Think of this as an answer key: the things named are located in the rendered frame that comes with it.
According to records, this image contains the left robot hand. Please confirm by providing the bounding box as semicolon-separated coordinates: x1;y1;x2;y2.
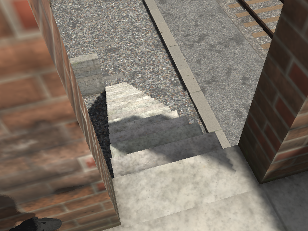
9;217;62;231

